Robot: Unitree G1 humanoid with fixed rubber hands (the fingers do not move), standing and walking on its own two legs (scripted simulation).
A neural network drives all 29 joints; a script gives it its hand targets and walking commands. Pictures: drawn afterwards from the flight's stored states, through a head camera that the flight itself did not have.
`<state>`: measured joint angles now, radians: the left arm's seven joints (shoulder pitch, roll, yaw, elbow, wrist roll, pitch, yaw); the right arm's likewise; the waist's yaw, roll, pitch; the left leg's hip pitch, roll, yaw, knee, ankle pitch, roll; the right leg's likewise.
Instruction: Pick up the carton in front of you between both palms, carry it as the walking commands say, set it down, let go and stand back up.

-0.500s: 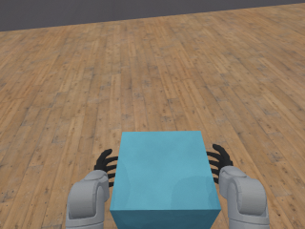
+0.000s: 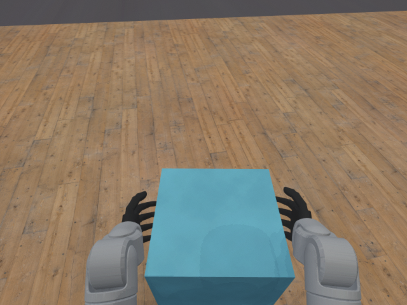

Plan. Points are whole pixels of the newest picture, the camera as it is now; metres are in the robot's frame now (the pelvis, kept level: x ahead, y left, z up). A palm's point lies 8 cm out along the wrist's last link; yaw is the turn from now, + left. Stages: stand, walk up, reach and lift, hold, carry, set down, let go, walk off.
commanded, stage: carry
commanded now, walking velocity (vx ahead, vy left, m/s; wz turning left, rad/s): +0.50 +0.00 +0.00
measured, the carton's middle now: (214, 246) +0.27 +0.00 -0.01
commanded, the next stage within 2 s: none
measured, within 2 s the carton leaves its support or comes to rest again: neither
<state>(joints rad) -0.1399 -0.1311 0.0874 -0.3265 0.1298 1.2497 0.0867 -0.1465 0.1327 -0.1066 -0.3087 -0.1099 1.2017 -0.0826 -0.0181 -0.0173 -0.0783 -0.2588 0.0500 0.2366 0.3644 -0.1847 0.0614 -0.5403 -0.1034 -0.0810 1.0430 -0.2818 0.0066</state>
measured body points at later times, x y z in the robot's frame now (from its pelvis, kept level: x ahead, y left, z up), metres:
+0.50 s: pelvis +0.33 -0.05 +0.00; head +0.35 -0.07 +0.45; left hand +0.59 +0.12 +0.05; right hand +0.61 -0.18 +0.05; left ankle +0.31 +0.10 -0.67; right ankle +0.33 -0.12 -0.75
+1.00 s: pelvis +0.66 +0.02 +0.00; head +0.68 +0.04 +0.45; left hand +0.93 +0.17 +0.06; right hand +0.93 -0.14 +0.07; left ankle +0.65 +0.09 -0.75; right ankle +0.67 -0.14 -0.67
